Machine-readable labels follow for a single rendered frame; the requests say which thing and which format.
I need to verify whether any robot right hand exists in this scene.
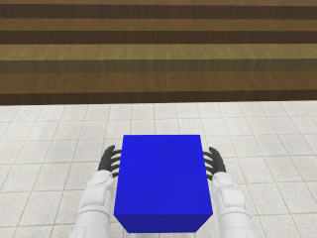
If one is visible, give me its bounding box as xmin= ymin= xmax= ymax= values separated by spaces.
xmin=203 ymin=147 xmax=226 ymax=180

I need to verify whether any right robot forearm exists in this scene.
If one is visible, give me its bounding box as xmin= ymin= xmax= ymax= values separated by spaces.
xmin=210 ymin=172 xmax=261 ymax=238

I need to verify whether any left robot forearm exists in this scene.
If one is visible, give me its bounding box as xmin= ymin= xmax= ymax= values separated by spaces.
xmin=67 ymin=170 xmax=115 ymax=238

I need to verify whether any robot left hand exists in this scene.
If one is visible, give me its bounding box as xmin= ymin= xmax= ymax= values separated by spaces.
xmin=97 ymin=145 xmax=122 ymax=178

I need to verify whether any carton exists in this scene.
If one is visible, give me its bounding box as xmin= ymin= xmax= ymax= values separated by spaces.
xmin=113 ymin=134 xmax=213 ymax=233

